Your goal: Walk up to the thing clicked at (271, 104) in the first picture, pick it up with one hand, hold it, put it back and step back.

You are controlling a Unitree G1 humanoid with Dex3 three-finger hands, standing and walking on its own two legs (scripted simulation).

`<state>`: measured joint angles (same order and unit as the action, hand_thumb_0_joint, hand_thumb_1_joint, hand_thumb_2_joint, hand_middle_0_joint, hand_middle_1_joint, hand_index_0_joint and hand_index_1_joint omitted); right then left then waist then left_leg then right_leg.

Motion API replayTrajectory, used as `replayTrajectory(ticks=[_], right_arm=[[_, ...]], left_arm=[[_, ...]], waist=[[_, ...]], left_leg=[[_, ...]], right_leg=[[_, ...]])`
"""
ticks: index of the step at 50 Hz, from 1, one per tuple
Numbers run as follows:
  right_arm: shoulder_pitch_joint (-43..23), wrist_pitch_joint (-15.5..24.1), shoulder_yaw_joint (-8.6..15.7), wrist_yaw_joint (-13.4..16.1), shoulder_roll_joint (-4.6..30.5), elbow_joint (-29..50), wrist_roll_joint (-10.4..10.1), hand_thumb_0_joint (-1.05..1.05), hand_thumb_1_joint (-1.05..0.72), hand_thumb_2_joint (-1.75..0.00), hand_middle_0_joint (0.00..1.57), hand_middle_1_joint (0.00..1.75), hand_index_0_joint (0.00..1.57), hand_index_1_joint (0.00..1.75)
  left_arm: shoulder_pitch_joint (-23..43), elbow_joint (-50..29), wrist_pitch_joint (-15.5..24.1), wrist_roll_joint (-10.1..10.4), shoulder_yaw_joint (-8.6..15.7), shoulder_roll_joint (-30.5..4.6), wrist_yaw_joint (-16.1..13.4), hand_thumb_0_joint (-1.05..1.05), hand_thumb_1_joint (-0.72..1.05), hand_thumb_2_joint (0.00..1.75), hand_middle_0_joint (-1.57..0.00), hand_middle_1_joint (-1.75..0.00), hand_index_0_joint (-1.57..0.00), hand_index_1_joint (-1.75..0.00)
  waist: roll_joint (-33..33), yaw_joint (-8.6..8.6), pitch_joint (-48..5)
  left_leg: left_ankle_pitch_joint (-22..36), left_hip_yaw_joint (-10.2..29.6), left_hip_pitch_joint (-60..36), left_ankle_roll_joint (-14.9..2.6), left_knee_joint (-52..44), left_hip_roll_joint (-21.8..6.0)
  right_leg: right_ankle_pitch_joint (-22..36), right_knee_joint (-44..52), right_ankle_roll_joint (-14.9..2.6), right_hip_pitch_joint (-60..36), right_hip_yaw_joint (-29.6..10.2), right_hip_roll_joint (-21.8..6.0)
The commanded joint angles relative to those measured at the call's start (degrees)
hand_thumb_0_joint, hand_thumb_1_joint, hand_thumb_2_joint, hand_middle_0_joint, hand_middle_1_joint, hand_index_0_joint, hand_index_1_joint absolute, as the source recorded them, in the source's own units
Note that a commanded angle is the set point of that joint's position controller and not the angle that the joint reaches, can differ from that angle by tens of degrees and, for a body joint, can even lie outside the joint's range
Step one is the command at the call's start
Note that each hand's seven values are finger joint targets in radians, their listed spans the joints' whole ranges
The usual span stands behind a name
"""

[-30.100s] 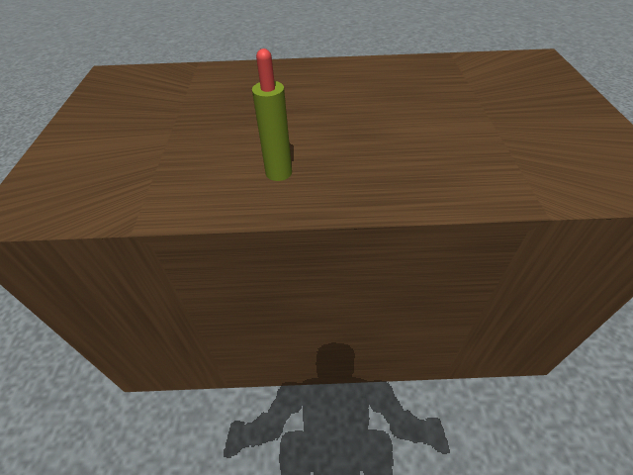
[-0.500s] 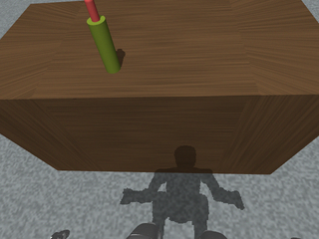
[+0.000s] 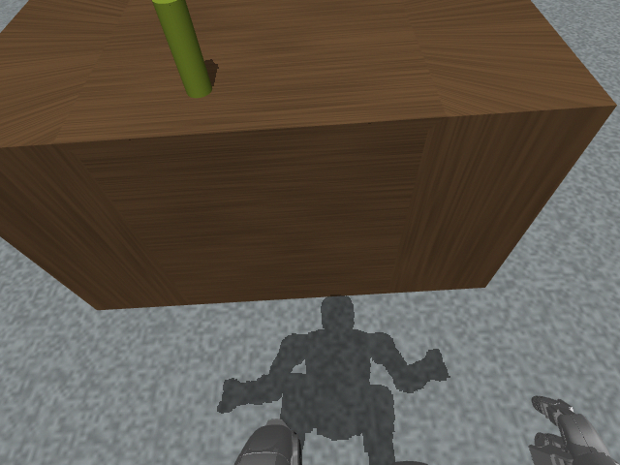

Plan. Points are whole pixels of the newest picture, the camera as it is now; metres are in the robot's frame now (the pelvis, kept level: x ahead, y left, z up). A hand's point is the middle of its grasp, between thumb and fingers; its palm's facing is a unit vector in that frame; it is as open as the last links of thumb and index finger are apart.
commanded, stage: step back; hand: left
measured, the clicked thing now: (179, 31) +0.80 +0.27 +0.12
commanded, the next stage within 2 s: stand in 1.86 s
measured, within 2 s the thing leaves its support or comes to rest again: neither
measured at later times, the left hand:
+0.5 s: hand out of the picture -0.05 +0.30 -0.13, palm faces +0.09 -0.92 -0.39, open 7.3 cm
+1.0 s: hand out of the picture -0.26 +0.30 -0.13, palm faces +0.09 -0.91 -0.41, open 7.4 cm
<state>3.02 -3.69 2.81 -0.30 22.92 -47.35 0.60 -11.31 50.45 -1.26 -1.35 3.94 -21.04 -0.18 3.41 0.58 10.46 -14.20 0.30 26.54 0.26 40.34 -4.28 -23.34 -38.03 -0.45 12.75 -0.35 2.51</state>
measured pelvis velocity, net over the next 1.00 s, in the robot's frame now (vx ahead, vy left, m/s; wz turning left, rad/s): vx -0.31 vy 0.01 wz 0.09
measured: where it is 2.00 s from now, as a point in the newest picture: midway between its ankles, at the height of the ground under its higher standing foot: outside the picture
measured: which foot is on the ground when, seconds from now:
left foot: up 0.00-0.32, down 0.34-0.72, up 0.74-0.98, down 1.00-1.00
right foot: down 0.00-0.36, up 0.38-0.68, down 0.70-1.00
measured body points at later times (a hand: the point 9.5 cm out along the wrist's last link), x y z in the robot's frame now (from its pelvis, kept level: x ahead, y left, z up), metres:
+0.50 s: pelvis -0.17 +0.02 +0.01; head -0.11 +0.04 +0.46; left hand -0.06 +0.35 -0.11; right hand -0.05 -0.28 -0.10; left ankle -0.14 +0.14 -0.71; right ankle -0.15 -0.12 -0.63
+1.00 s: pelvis -0.31 +0.01 +0.01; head -0.29 +0.01 +0.45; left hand -0.26 +0.34 -0.10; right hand -0.22 -0.31 -0.12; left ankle -0.32 +0.13 -0.71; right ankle -0.28 -0.11 -0.71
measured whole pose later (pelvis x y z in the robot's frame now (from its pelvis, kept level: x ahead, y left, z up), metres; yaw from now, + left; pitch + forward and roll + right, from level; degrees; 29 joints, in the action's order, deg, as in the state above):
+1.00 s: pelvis -0.31 +0.01 +0.01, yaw +5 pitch -3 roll +0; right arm 12.8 -2.5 3.2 -0.5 22.9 -56.0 1.6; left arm -11.2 51.5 -0.6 -2.6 3.9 -22.2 0.5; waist 0.7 1.5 5.5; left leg -25.8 1.9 15.3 0.8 38.6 1.0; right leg -19.0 -38.9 -0.4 17.5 3.4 -3.4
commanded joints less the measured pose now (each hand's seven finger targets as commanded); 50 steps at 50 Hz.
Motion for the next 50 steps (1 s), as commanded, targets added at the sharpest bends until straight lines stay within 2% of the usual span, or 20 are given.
replayTrajectory(ticks=[1, 2, 4, 11, 16, 17, 18, 19, 21, 23, 29, 33, 34, 35, 36, 37, 40, 46, 49, 50], right_arm=[[-1.18, 0.46, 3.85, 1.90, 12.15, 4.28, -0.09, 0.00, -0.90, -0.90, 0.20, 0.30, 0.20, 0.30], [2.47, 0.55, 3.92, 1.90, 12.05, 2.83, -0.62, 0.00, -0.90, -0.90, 0.20, 0.30, 0.20, 0.30], [5.67, 1.05, 3.42, 2.01, 11.02, 1.77, -0.78, 0.00, -0.90, -0.90, 0.20, 0.30, 0.20, 0.30], [3.82, 1.43, 2.78, 2.07, 9.79, 2.74, 0.63, 0.00, -0.90, -0.90, 0.20, 0.30, 0.20, 0.30], [14.32, 1.73, 3.94, 1.16, 10.60, -1.82, 0.96, 0.00, -0.90, -0.90, 0.20, 0.30, 0.20, 0.30], [13.24, 1.85, 4.78, 1.16, 13.07, -1.60, 1.66, 0.00, -0.90, -0.90, 0.20, 0.30, 0.20, 0.30], [9.11, 1.57, 5.53, 0.64, 20.09, 0.11, 1.75, 0.00, -0.90, -0.90, 0.20, 0.30, 0.20, 0.30], [6.94, 1.80, 6.06, 0.44, 22.70, 1.13, 1.59, 0.00, -0.90, -0.90, 0.20, 0.30, 0.20, 0.30], [1.58, 2.37, 3.81, 1.33, 15.78, 1.40, 1.81, 0.00, -0.90, -0.90, 0.20, 0.30, 0.20, 0.30], [-0.83, 2.34, 3.35, 1.74, 14.09, 2.28, 1.70, 0.00, -0.90, -0.90, 0.20, 0.30, 0.20, 0.30], [4.91, 1.62, 3.70, 1.42, 13.51, 1.98, 1.63, 0.00, -0.90, -0.90, 0.20, 0.30, 0.20, 0.30], [1.84, 0.54, 3.73, 1.16, 15.06, 2.10, 0.64, 0.00, -0.90, -0.90, 0.20, 0.30, 0.20, 0.30], [1.76, 0.57, 3.12, 0.97, 13.27, 2.36, 0.43, 0.00, -0.90, -0.90, 0.20, 0.30, 0.20, 0.30], [2.17, 0.86, 2.27, 0.77, 10.27, 3.03, 0.26, 0.00, -0.90, -0.90, 0.20, 0.30, 0.20, 0.30], [-1.33, 0.95, 2.50, 1.64, 9.23, 3.93, 0.09, 0.00, -0.90, -0.90, 0.20, 0.30, 0.20, 0.30], [-1.32, 0.66, 3.38, 1.94, 11.31, 3.44, 0.31, 0.00, -0.90, -0.90, 0.20, 0.30, 0.20, 0.30], [3.38, 1.32, 3.04, 1.78, 10.62, 0.45, -0.03, 0.00, -0.90, -0.90, 0.20, 0.30, 0.20, 0.30], [2.68, 3.00, 2.88, 0.61, 10.44, -0.51, 1.49, 0.00, -0.90, -0.90, 0.20, 0.30, 0.20, 0.30], [9.25, 4.55, 3.12, 0.46, 8.93, -4.83, 1.10, 0.00, -0.90, -0.90, 0.20, 0.30, 0.20, 0.30], [10.73, 4.99, 3.93, 0.70, 10.52, -6.11, 1.56, 0.00, -0.90, -0.90, 0.20, 0.30, 0.20, 0.30]], left_arm=[[1.12, -7.18, 1.44, -0.86, 5.66, -20.72, -1.34, 0.00, 0.90, 0.90, -0.20, -0.30, -0.20, -0.30], [5.68, -7.91, 1.54, -0.70, 4.61, -17.93, -1.58, 0.00, 0.90, 0.90, -0.20, -0.30, -0.20, -0.30], [7.63, -8.64, 1.40, -0.97, 4.58, -15.74, -1.76, 0.00, 0.90, 0.90, -0.20, -0.30, -0.20, -0.30], [-0.38, -8.13, 0.54, -0.70, 4.48, -15.88, -2.98, 0.00, 0.90, 0.90, -0.20, -0.30, -0.20, -0.30], [6.51, -9.72, -0.81, 0.47, 3.42, -15.96, -2.40, 0.00, 0.90, 0.90, -0.20, -0.30, -0.20, -0.30], [4.69, -9.45, -1.09, 0.46, 2.46, -13.51, -2.26, 0.00, 0.90, 0.90, -0.20, -0.30, -0.20, -0.30], [6.53, -10.56, -0.83, 1.15, 2.00, -11.78, -2.50, 0.00, 0.90, 0.90, -0.20, -0.30, -0.20, -0.30], [10.02, -9.75, -0.94, 0.25, 3.79, -14.57, -3.09, 0.00, 0.90, 0.90, -0.20, -0.30, -0.20, -0.30], [6.32, -7.12, -1.37, 1.37, 3.63, -13.23, -2.80, 0.00, 0.90, 0.90, -0.20, -0.30, -0.20, -0.30], [1.17, -4.81, -1.15, 1.45, 3.58, -13.57, -2.43, 0.00, 0.90, 0.90, -0.20, -0.30, -0.20, -0.30], [2.53, -5.33, -0.26, 0.33, 2.57, -11.55, -1.34, 0.00, 0.90, 0.90, -0.20, -0.30, -0.20, -0.30], [-4.97, -0.87, 0.73, -0.22, 2.43, -10.79, -0.92, 0.00, 0.90, 0.90, -0.20, -0.30, -0.20, -0.30], [-5.66, -0.45, 1.11, -0.88, 2.99, -12.61, -1.01, 0.00, 0.90, 0.90, -0.20, -0.30, -0.20, -0.30], [-5.20, -0.69, 1.41, -1.68, 4.14, -16.33, -0.96, 0.00, 0.90, 0.90, -0.20, -0.30, -0.20, -0.30], [-2.13, -1.96, 0.88, -1.27, 5.64, -22.36, -0.83, 0.00, 0.90, 0.90, -0.20, -0.30, -0.20, -0.30], [0.97, -3.83, 1.30, -1.53, 5.55, -22.84, -1.00, 0.00, 0.90, 0.90, -0.20, -0.30, -0.20, -0.30], [7.07, -4.84, 1.81, -1.28, 3.71, -15.74, -1.47, 0.00, 0.90, 0.90, -0.20, -0.30, -0.20, -0.30], [1.37, -3.70, 2.17, -1.91, 4.67, -16.94, -0.80, 0.00, 0.90, 0.90, -0.20, -0.30, -0.20, -0.30], [3.63, -3.30, 1.33, -1.07, 3.49, -15.90, 0.01, 0.00, 0.90, 0.90, -0.20, -0.30, -0.20, -0.30], [1.53, -3.01, 1.11, -1.09, 2.33, -12.96, 0.11, 0.00, 0.90, 0.90, -0.20, -0.30, -0.20, -0.30]], waist=[[-12.20, 2.35, -6.75], [-7.93, -1.20, -7.25], [-10.61, -2.27, -8.80], [-14.26, 3.60, -11.74], [-11.97, -2.26, -15.34], [-3.38, -1.66, -14.29], [12.82, -1.87, -12.48], [11.96, -4.45, -10.24], [0.96, 0.24, -9.89], [3.25, 2.50, -9.68], [7.23, -1.79, -13.32], [7.64, 1.24, -18.07], [4.68, 1.44, -17.46], [-5.47, 0.77, -14.90], [-17.95, 4.05, -11.04], [-15.97, 3.47, -6.95], [-8.59, -1.13, -7.72], [-14.35, 3.57, -7.86], [-12.26, 0.10, -9.59], [-6.01, -0.38, -10.61]], left_leg=[[-18.98, 12.96, 2.26, 0.42, 27.36, 8.49], [-15.12, 13.37, 2.38, 0.17, 30.30, 10.81], [-12.44, 9.86, 0.14, 0.71, 30.96, 11.09], [-18.28, 5.57, 2.58, 1.45, 13.99, 6.90], [-1.69, -1.40, -15.02, -1.34, -15.01, 6.09], [2.43, 9.36, -18.30, -3.93, -17.90, -0.36], [7.65, 27.61, -13.93, -11.99, -22.23, -14.51], [7.32, 35.09, -3.65, -19.18, -25.02, -19.92], [18.68, 19.86, -6.87, -14.87, -19.05, -12.95], [19.09, 13.19, -9.15, -13.11, -16.36, -10.30], [22.60, 13.36, -23.17, -14.84, -13.52, -11.32], [14.97, 9.79, -17.43, -10.30, -9.66, -9.07], [8.32, 8.53, -11.12, -7.22, -7.80, -6.76], [-3.71, 5.87, 0.85, -3.47, -1.35, -0.44], [-19.33, 3.50, 2.94, -0.36, 10.70, 7.96], [-20.58, 10.31, 1.26, 0.64, 20.79, 6.54], [-12.55, 9.29, 0.10, 0.31, 25.08, 9.44], [-16.53, 2.43, 0.15, 0.92, 3.32, 4.41], [-7.84, -1.90, -17.60, -0.52, -17.94, 6.40], [-7.21, 3.14, -24.85, -1.60, -20.44, 4.70]], right_leg=[[13.28, 20.66, -16.52, 11.99, -29.33, -25.93], [22.25, 16.26, -13.13, 9.17, -19.20, -20.42], [24.87, 13.73, -10.37, 7.39, -11.62, -16.21], [37.38, 8.57, -12.69, -9.76, -13.38, -19.89], [27.35, 1.01, -7.39, -0.47, -8.79, -16.26], [17.12, -5.24, -3.98, 8.10, -6.20, -11.55], [-6.86, -15.66, -0.57, 16.41, 2.18, 0.16], [-15.71, -28.52, 0.12, 12.41, -6.37, 0.86], [-9.55, -37.45, -0.82, 14.47, -11.65, 2.87], [-5.59, -37.13, -0.37, 14.76, -8.86, 1.97], [-7.45, -12.01, 2.57, 12.06, -3.23, -1.09], [5.93, 13.85, -0.64, -3.05, 2.52, -0.81], [7.67, 15.25, -2.02, -6.68, -1.67, -2.89], [2.53, 17.14, -4.72, -8.96, -15.92, -11.15], [1.98, 21.87, -14.07, 3.71, -28.62, -24.43], [3.71, 23.10, -17.54, 11.50, -32.44, -28.33], [14.21, 15.48, -10.99, 7.96, -12.79, -17.31], [-11.46, 18.08, -10.79, -2.17, -15.09, -17.82], [-8.25, 12.99, -7.78, 5.09, -10.43, -15.14], [-6.06, 6.47, -5.70, 10.43, -7.21, -12.60]])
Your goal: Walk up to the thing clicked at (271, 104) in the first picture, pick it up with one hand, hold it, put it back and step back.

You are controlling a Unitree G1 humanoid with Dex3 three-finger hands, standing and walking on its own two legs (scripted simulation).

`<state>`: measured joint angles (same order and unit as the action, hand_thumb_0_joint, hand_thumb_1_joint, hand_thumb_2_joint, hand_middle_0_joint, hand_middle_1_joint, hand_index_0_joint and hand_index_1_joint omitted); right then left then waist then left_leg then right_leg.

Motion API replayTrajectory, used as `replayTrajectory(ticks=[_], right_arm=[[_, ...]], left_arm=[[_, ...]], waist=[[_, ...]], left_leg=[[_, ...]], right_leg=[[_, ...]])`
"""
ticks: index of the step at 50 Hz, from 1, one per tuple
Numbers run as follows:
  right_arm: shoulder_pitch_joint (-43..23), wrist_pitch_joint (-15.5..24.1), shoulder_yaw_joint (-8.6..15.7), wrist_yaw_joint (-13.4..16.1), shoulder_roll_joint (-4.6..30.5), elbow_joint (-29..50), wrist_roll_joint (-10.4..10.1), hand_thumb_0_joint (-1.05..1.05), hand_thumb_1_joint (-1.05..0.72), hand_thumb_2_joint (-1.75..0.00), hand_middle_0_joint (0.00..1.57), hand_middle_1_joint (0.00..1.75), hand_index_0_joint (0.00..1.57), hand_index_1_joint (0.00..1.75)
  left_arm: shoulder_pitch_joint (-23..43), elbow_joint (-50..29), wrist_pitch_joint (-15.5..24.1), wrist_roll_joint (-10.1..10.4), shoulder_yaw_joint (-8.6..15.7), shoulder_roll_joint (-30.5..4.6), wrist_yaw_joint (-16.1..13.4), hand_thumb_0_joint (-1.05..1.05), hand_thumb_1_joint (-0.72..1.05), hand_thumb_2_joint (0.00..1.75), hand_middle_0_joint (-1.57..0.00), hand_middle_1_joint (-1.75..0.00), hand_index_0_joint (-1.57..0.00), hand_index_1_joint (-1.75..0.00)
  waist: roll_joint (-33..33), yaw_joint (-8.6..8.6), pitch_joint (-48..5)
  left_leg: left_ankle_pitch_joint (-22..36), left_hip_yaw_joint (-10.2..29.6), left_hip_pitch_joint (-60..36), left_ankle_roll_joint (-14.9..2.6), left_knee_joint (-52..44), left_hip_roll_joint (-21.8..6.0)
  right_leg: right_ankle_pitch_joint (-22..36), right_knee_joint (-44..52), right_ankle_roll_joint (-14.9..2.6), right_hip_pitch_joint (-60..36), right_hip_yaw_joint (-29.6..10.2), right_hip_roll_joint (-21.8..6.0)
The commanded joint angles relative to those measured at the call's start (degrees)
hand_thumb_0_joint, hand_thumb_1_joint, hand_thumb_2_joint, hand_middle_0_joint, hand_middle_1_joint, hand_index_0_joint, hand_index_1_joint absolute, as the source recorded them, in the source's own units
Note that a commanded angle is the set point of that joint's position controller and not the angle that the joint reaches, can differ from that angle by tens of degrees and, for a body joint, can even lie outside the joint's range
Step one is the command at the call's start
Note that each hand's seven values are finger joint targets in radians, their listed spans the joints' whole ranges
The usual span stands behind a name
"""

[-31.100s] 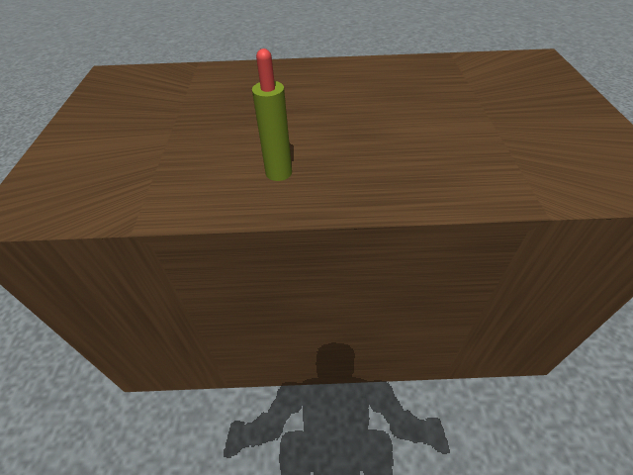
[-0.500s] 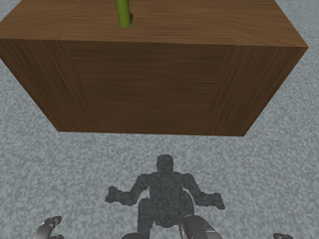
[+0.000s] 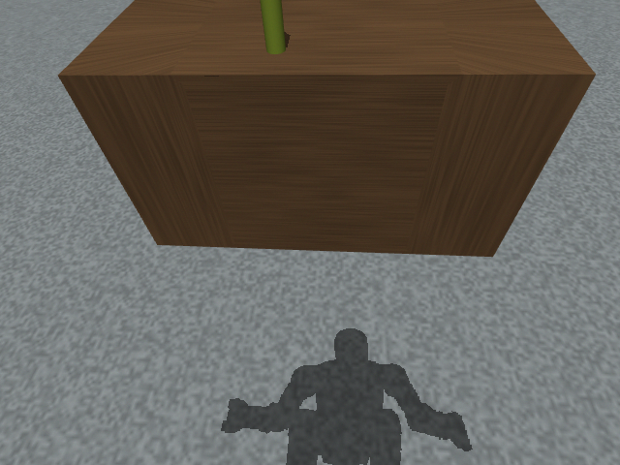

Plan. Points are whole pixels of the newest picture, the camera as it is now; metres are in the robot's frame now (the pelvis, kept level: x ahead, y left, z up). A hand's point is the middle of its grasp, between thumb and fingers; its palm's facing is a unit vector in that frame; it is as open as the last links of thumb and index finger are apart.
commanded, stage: step back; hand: left
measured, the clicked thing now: (270, 1) +1.14 +0.16 +0.12
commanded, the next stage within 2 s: stand in 0.86 s
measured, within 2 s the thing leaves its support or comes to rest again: neither
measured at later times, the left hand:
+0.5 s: hand out of the picture +0.08 +0.26 -0.14, palm faces -0.01 -0.94 -0.34, open 7.4 cm
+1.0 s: hand out of the picture +0.14 +0.25 -0.13, palm faces -0.05 -0.94 -0.34, open 7.3 cm
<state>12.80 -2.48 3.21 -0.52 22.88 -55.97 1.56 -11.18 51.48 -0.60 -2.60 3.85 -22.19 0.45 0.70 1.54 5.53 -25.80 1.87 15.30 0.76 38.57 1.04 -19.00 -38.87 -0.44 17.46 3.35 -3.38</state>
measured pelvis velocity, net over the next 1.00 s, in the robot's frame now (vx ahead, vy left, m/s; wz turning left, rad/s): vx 0.03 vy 0.00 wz -0.04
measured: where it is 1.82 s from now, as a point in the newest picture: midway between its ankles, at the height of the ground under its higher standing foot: outside the picture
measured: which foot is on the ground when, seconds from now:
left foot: down 0.00-1.00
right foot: down 0.00-1.00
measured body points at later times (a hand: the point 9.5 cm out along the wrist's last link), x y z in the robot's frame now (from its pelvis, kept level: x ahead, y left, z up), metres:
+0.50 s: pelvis +0.01 +0.00 +0.01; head +0.02 +0.01 +0.46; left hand +0.08 +0.31 -0.12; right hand +0.09 -0.31 -0.11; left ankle +0.04 +0.12 -0.72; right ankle +0.00 -0.13 -0.72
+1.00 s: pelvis +0.03 +0.00 +0.02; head +0.05 +0.00 +0.47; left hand +0.14 +0.30 -0.10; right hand +0.14 -0.30 -0.10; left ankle +0.04 +0.12 -0.72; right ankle +0.00 -0.13 -0.72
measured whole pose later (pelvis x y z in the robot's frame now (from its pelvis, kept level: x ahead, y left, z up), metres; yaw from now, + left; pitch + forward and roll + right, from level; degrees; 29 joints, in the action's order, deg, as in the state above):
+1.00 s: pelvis +0.03 +0.00 +0.02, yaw -2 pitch -2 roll +0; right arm 1.7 0.8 1.2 -0.7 19.1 -62.7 0.2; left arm -3.8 62.7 1.3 0.0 0.2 -20.4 0.1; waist -0.3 0.2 4.3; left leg -12.0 -1.6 8.3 0.2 22.9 -0.8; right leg -14.6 -22.3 0.9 5.2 -0.2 -1.0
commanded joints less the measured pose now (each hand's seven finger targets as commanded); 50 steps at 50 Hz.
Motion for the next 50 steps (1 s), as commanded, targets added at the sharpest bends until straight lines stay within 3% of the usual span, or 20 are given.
replayTrajectory(ticks=[1, 2, 4, 6, 9, 12, 13, 15, 16, 17, 22, 24, 25, 26, 27, 32, 35, 42, 46, 50], right_arm=[[-0.37, 4.23, 3.88, 1.12, 14.43, 3.05, 1.08, 0.00, -0.90, -0.90, 0.20, 0.30, 0.20, 0.30], [-2.29, 4.24, 4.39, 0.94, 18.81, 3.85, 0.90, 0.00, -0.90, -0.90, 0.20, 0.30, 0.20, 0.30], [-7.16, 5.44, 2.65, 1.01, 13.62, 4.63, 0.98, 0.00, -0.90, -0.90, 0.20, 0.30, 0.20, 0.30], [-6.31, 5.78, 2.78, 1.02, 13.16, 4.10, 1.19, 0.00, -0.90, -0.90, 0.20, 0.30, 0.20, 0.30], [-5.20, 4.99, 3.51, 0.44, 13.67, 3.80, 1.52, 0.00, -0.90, -0.90, 0.20, 0.30, 0.20, 0.30], [-6.34, 3.91, 2.85, 0.25, 11.50, 3.98, 0.37, 0.00, -0.90, -0.90, 0.20, 0.30, 0.20, 0.30], [-6.37, 3.77, 2.19, 0.33, 9.64, 4.29, -0.09, 0.00, -0.90, -0.90, 0.20, 0.30, 0.20, 0.30], [-7.01, 3.83, 1.38, 0.59, 7.47, 5.07, -0.53, 0.00, -0.90, -0.90, 0.20, 0.30, 0.20, 0.30], [-6.14, 3.92, 1.97, 0.80, 9.07, 4.24, -0.16, 0.00, -0.90, -0.90, 0.20, 0.30, 0.20, 0.30], [-5.00, 4.13, 2.10, 0.77, 9.61, 3.68, -0.24, 0.00, -0.90, -0.90, 0.20, 0.30, 0.20, 0.30], [-1.95, 5.12, 1.86, 0.54, 7.36, 0.90, -0.18, 0.00, -0.90, -0.90, 0.20, 0.30, 0.20, 0.30], [-0.21, 5.48, 2.64, 1.06, 8.67, -0.02, 0.41, 0.00, -0.90, -0.90, 0.20, 0.30, 0.20, 0.30], [-2.95, 5.80, 2.71, 1.26, 11.13, 0.70, 0.44, 0.00, -0.90, -0.90, 0.20, 0.30, 0.20, 0.30], [-5.69, 5.65, 2.93, 1.04, 13.67, 1.11, -0.13, 0.00, -0.90, -0.90, 0.20, 0.30, 0.20, 0.30], [-7.36, 5.56, 2.72, 0.84, 13.37, 1.10, -0.06, 0.00, -0.90, -0.90, 0.20, 0.30, 0.20, 0.30], [-10.12, 5.11, 1.29, 1.07, 9.19, 0.41, -0.65, 0.00, -0.90, -0.90, 0.20, 0.30, 0.20, 0.30], [-9.54, 4.92, 1.33, 1.20, 8.82, -0.61, -0.75, 0.00, -0.90, -0.90, 0.20, 0.30, 0.20, 0.30], [-12.93, 4.45, 1.43, 1.11, 8.45, -1.70, -0.58, 0.00, -0.90, -0.90, 0.20, 0.30, 0.20, 0.30], [-12.52, 4.72, 0.59, 0.87, 8.98, -3.04, -1.23, 0.00, -0.90, -0.90, 0.20, 0.30, 0.20, 0.30], [-13.17, 4.57, 0.22, 0.86, 8.44, -3.87, -1.44, 0.00, -0.90, -0.90, 0.20, 0.30, 0.20, 0.30]], left_arm=[[2.29, -4.01, 0.48, 1.45, 1.16, -7.88, -0.21, 0.00, 0.90, 0.90, -0.20, -0.30, -0.20, -0.30], [6.16, -2.83, 0.27, 1.36, 3.03, -13.17, -0.70, 0.00, 0.90, 0.90, -0.20, -0.30, -0.20, -0.30], [3.11, -1.86, 0.56, 1.96, 2.63, -11.46, 0.12, 0.00, 0.90, 0.90, -0.20, -0.30, -0.20, -0.30], [1.89, -0.18, 1.01, 1.72, 2.53, -11.56, 0.34, 0.00, 0.90, 0.90, -0.20, -0.30, -0.20, -0.30], [1.93, 0.72, 1.56, 1.14, 2.67, -10.93, 0.73, 0.00, 0.90, 0.90, -0.20, -0.30, -0.20, -0.30], [-0.40, 2.84, 2.55, 0.71, 2.39, -9.06, 0.02, 0.00, 0.90, 0.90, -0.20, -0.30, -0.20, -0.30], [-1.81, 3.49, 3.01, 0.30, 2.75, -10.01, -0.46, 0.00, 0.90, 0.90, -0.20, -0.30, -0.20, -0.30], [-2.25, 3.52, 3.54, 0.19, 3.91, -17.01, -0.79, 0.00, 0.90, 0.90, -0.20, -0.30, -0.20, -0.30], [0.82, 1.91, 3.66, 0.09, 3.86, -17.14, -0.65, 0.00, 0.90, 0.90, -0.20, -0.30, -0.20, -0.30], [2.21, 1.42, 3.86, 0.55, 3.68, -15.70, -0.75, 0.00, 0.90, 0.90, -0.20, -0.30, -0.20, -0.30], [5.92, 0.93, 3.49, 1.19, 2.03, -13.18, -0.62, 0.00, 0.90, 0.90, -0.20, -0.30, -0.20, -0.30], [6.12, 0.33, 2.93, 1.54, 0.87, -10.48, -0.40, 0.00, 0.90, 0.90, -0.20, -0.30, -0.20, -0.30], [5.35, 0.64, 2.47, 2.45, 0.10, -8.30, -0.32, 0.00, 0.90, 0.90, -0.20, -0.30, -0.20, -0.30], [5.11, 1.80, 2.04, 2.58, 0.78, -9.80, -0.55, 0.00, 0.90, 0.90, -0.20, -0.30, -0.20, -0.30], [4.82, 2.63, 2.04, 2.22, 0.52, -9.89, -0.64, 0.00, 0.90, 0.90, -0.20, -0.30, -0.20, -0.30], [3.62, 5.50, 3.42, 1.98, 0.87, -11.90, -0.83, 0.00, 0.90, 0.90, -0.20, -0.30, -0.20, -0.30], [5.26, 5.38, 3.41, 2.06, 0.79, -12.11, -1.20, 0.00, 0.90, 0.90, -0.20, -0.30, -0.20, -0.30], [7.72, 6.34, 2.82, 1.82, 0.11, -11.37, -1.22, 0.00, 0.90, 0.90, -0.20, -0.30, -0.20, -0.30], [8.54, 7.50, 2.97, 2.59, -1.19, -9.76, -1.14, 0.00, 0.90, 0.90, -0.20, -0.30, -0.20, -0.30], [8.64, 8.49, 3.00, 2.56, -1.23, -10.25, -1.21, 0.00, 0.90, 0.90, -0.20, -0.30, -0.20, -0.30]], waist=[[9.40, -1.87, -4.84], [7.87, -3.59, -0.98], [3.29, 0.03, 0.72], [6.89, -0.57, -0.07], [10.03, -2.20, -1.25], [6.76, 0.15, -3.11], [4.25, 1.09, -5.09], [-8.79, 1.58, -4.23], [-7.25, 0.80, -2.11], [-5.37, 0.05, -0.85], [-8.39, -2.26, -5.35], [-4.61, -3.44, -8.30], [3.38, -1.94, -8.48], [4.70, -0.76, -7.64], [4.55, -0.45, -6.66], [3.51, -0.32, -8.16], [1.03, -1.08, -11.18], [-0.59, -1.05, -7.92], [0.36, -1.78, -10.39], [-0.87, -1.57, -10.86]], left_leg=[[-12.74, 25.05, -11.80, -7.33, -24.54, -13.43], [-26.21, 32.53, 3.81, -13.62, -28.90, -20.29], [-15.31, 23.53, 1.39, -11.59, -26.48, -15.92], [-9.90, 17.28, 1.32, -9.33, -25.20, -13.62], [-9.70, 15.11, 1.12, -9.85, -24.69, -13.23], [-0.56, 8.74, 3.50, -6.64, -17.26, -10.60], [4.91, 6.54, 6.21, -4.94, -12.34, -9.30], [-3.73, -0.68, 14.00, -1.35, 2.87, 0.38], [-6.14, 1.67, 12.48, -0.87, 7.22, -1.40], [-5.26, 3.06, 12.52, -1.00, 8.12, -2.37], [7.83, -2.57, -2.17, -0.94, -9.61, -1.11], [20.08, 2.00, -11.45, -2.42, -16.27, -4.41], [18.26, 13.39, -9.83, -5.20, -19.34, -12.36], [13.14, 15.80, -4.75, -10.31, -19.41, -16.78], [12.63, 15.65, -3.02, -10.98, -19.49, -17.22], [26.39, 2.76, -2.71, -2.81, -12.69, -7.65], [32.56, 1.02, -6.40, -2.81, -10.57, -7.24], [23.88, 1.67, -6.42, -3.13, -14.52, -7.89], [37.92, 2.73, -12.44, -2.37, -17.14, -8.90], [36.30, 2.20, -13.92, -2.07, -18.82, -9.04]], right_leg=[[-11.70, -1.50, -0.70, 14.86, -5.45, 0.40], [-14.75, -9.62, -0.35, 9.34, -6.07, 0.81], [-7.74, -11.20, -0.73, 8.05, -9.69, 0.33], [-5.82, -7.87, -0.77, 5.65, -7.54, 0.37], [-8.16, -0.52, 0.00, 0.78, -3.77, 1.87], [0.58, 16.37, -1.15, -10.35, -0.86, 4.39], [3.18, 18.88, -1.70, -16.67, -3.72, 2.91], [-11.53, 24.47, -9.38, -14.66, -27.59, -12.96], [-9.95, 24.32, -13.09, -9.79, -30.55, -17.52], [-3.91, 22.96, -13.50, -9.05, -28.00, -16.98], [17.85, 14.86, -7.54, -4.93, -11.91, -8.79], [21.78, 7.60, -3.71, -1.13, -7.48, -5.34], [10.50, 4.49, -0.84, 1.66, -4.67, -0.35], [-4.04, 3.70, -0.70, -2.01, -2.82, 1.99], [-6.10, 4.85, -1.03, -3.68, -3.70, 1.46], [17.67, 13.76, -2.58, -12.05, -8.38, -2.79], [25.30, 12.57, -2.80, -12.85, -8.14, -3.78], [18.39, 15.59, -2.37, -10.44, -8.39, -3.18], [27.12, 17.90, -0.57, -12.93, -7.94, -3.58], [27.17, 19.87, -0.33, -14.42, -8.09, -4.22]])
